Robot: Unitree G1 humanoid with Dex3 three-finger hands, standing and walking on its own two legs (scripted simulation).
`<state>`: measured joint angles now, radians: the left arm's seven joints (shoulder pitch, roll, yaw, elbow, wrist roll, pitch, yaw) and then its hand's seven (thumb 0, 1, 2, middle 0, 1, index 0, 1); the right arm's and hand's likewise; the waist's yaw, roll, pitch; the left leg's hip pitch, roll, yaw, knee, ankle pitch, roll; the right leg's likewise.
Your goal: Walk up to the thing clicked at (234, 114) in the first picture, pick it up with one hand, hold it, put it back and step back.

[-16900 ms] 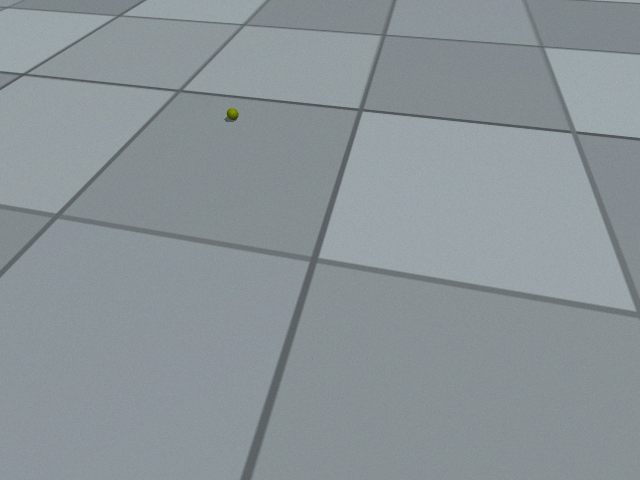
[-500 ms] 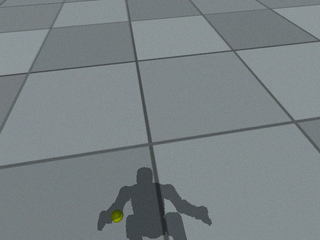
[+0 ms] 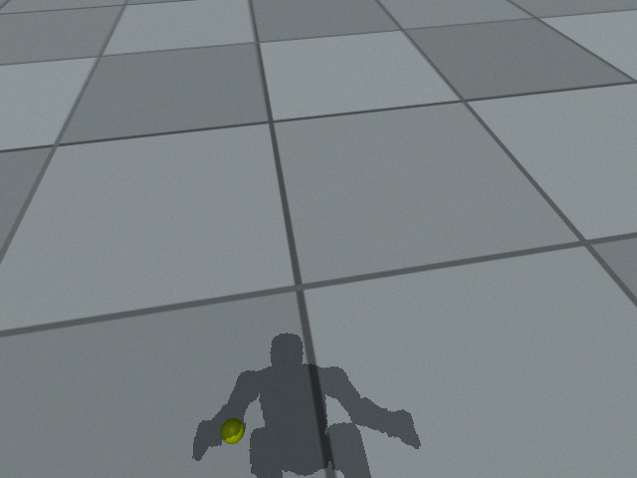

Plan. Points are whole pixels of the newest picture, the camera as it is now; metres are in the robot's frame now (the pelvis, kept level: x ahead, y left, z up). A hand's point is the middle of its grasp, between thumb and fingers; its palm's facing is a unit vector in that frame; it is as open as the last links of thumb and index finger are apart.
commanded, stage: stand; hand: left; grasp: from above
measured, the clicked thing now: (232, 431) +0.41 +0.28 -0.75
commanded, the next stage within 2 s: rise first in 0.78 s
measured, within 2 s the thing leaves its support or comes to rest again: neither
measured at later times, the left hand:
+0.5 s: hand out of the picture +0.08 +0.26 -0.16, palm faces -0.02 -0.94 -0.34, open 7.4 cm
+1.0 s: hand out of the picture +0.11 +0.25 -0.16, palm faces +0.04 -0.94 -0.33, open 7.7 cm
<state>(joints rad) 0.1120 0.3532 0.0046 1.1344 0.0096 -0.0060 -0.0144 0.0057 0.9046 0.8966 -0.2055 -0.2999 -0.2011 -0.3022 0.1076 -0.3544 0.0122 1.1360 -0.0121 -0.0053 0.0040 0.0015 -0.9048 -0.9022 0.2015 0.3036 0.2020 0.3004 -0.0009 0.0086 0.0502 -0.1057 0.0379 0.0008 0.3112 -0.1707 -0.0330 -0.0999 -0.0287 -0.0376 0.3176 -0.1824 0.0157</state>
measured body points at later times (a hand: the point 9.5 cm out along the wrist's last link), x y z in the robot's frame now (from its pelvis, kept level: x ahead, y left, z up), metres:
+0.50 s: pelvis +0.00 +0.00 +0.00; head +0.01 +0.00 +0.45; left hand +0.08 +0.31 -0.13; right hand +0.08 -0.30 -0.13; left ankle +0.00 +0.14 -0.75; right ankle -0.01 -0.13 -0.75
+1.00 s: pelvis +0.00 +0.00 -0.01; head +0.04 +0.00 +0.44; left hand +0.11 +0.30 -0.13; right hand +0.09 -0.28 -0.14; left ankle +0.00 +0.14 -0.75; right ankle -0.01 -0.13 -0.75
